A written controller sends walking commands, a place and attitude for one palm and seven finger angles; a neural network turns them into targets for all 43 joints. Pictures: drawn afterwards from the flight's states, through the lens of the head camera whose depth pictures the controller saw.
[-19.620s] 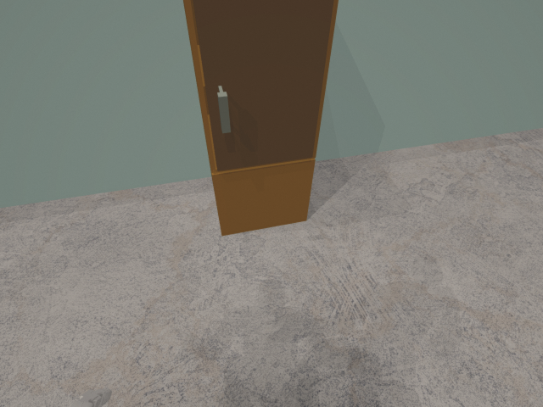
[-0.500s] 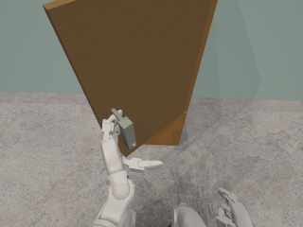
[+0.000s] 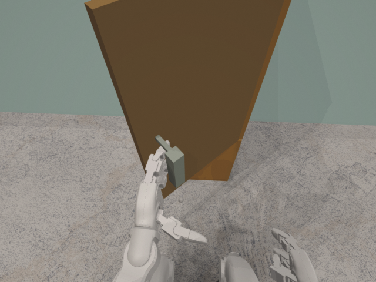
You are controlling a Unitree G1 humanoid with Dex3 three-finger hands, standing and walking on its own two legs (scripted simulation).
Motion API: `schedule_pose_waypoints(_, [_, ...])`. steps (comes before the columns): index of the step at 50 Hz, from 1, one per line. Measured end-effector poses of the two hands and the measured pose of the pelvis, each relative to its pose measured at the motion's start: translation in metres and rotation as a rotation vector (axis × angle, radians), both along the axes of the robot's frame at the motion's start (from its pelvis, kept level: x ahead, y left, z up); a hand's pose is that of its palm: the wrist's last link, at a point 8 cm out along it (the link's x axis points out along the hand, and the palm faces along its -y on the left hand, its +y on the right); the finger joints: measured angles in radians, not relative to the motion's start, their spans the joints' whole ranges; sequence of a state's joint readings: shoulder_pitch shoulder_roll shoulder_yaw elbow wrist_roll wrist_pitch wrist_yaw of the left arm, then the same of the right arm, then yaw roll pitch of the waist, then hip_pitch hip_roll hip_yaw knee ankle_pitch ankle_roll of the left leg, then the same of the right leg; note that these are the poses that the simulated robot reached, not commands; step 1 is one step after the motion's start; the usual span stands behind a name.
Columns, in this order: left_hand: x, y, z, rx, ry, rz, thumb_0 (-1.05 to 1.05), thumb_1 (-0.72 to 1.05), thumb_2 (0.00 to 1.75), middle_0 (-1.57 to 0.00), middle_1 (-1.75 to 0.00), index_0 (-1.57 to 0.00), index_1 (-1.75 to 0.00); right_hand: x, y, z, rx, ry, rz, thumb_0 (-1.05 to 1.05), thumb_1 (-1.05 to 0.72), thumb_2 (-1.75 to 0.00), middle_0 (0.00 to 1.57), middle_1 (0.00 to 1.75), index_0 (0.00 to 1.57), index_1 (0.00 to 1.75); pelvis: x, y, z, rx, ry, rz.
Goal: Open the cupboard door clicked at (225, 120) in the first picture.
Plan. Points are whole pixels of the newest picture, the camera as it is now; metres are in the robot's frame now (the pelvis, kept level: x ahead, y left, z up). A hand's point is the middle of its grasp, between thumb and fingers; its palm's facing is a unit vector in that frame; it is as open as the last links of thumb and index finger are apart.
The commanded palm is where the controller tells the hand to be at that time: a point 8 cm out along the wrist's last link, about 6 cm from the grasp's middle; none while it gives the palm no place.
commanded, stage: slide the hand sideways off the handle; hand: left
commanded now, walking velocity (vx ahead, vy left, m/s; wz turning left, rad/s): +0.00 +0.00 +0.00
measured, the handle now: (169, 161) +0.36 +0.06 +0.03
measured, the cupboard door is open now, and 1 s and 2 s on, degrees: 43 43 43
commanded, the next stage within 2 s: draw the hand back to the body in 0.82 s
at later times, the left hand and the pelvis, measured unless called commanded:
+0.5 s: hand (159, 223) +0.23 +0.07 +0.03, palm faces -0.04 -1.00 +0.00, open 16.3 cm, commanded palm +0.20 +0.13 +0.03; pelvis +0.01 -0.01 -0.01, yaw +0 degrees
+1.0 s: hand (139, 236) +0.21 +0.10 +0.04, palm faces -0.03 -1.00 -0.02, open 16.3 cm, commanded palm +0.18 +0.16 +0.05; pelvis +0.00 -0.03 -0.02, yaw +0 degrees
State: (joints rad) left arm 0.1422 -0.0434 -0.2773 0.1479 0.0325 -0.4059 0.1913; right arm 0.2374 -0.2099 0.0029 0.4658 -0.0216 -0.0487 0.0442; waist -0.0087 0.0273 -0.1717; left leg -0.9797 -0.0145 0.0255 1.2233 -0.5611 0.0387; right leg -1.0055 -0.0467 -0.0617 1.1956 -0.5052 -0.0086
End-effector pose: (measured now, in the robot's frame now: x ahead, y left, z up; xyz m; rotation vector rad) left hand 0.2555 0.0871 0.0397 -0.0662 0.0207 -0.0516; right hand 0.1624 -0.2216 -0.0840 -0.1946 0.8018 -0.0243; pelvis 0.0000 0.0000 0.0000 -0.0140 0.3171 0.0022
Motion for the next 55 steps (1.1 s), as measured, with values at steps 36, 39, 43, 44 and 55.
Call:
schedule_pose_waypoints(36, [-0.062, 0.059, 0.000, 0.086, 0.031, 0.038, -0.01, -0.50, 0.30, -0.14, -0.30, -0.15, -0.30, 0.036, -0.018, -0.004, -0.029, -0.076, 0.005, 0.01, -0.90, -0.90, 0.20, 0.30, 0.20, 0.30, 0.011, -0.022, -0.016, -0.006, 0.028, 0.013])
schedule_pose_waypoints(39, [-0.066, 0.060, -0.003, 0.091, 0.035, 0.019, -0.01, -0.50, 0.30, -0.14, -0.30, -0.15, -0.30, 0.035, -0.022, -0.006, -0.036, -0.080, -0.006, 0.01, -0.90, -0.90, 0.20, 0.30, 0.20, 0.30, 0.009, -0.024, -0.018, -0.006, 0.029, 0.013])
schedule_pose_waypoints(43, [-0.070, 0.064, -0.006, 0.094, 0.054, 0.013, -0.01, -0.50, 0.30, -0.15, -0.30, -0.15, -0.30, 0.033, -0.027, -0.006, -0.041, -0.091, -0.022, 0.01, -0.90, -0.90, 0.20, 0.30, 0.20, 0.30, 0.007, -0.026, -0.020, -0.007, 0.027, 0.012])
schedule_pose_waypoints(44, [-0.070, 0.065, -0.007, 0.092, 0.054, 0.015, -0.01, -0.50, 0.30, -0.15, -0.30, -0.15, -0.30, 0.032, -0.027, -0.006, -0.042, -0.095, -0.024, 0.01, -0.90, -0.90, 0.20, 0.30, 0.20, 0.30, 0.006, -0.026, -0.021, -0.007, 0.026, 0.012])
schedule_pose_waypoints(55, [-0.067, 0.079, 0.032, 0.138, -0.015, 0.016, -0.01, -0.50, 0.30, -0.15, -0.30, -0.15, -0.30, 0.023, -0.022, 0.005, -0.022, -0.100, -0.057, 0.01, -0.90, -0.90, 0.20, 0.30, 0.20, 0.30, 0.004, -0.025, -0.009, -0.012, -0.015, 0.012])
